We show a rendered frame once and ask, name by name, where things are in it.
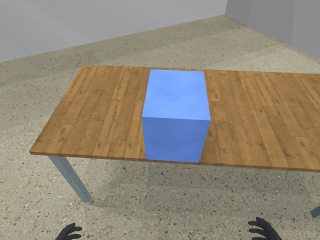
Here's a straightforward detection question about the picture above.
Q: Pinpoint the table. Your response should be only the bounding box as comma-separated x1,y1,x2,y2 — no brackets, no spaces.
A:
29,64,320,219

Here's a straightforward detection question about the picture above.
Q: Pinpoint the robot left hand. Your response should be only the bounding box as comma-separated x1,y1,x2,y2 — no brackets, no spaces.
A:
55,223,83,240

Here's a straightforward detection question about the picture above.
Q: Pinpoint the robot right hand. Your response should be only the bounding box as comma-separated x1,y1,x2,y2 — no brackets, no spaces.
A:
248,217,282,240

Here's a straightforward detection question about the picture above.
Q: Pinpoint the carton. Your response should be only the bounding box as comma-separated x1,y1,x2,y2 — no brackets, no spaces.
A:
142,69,211,163

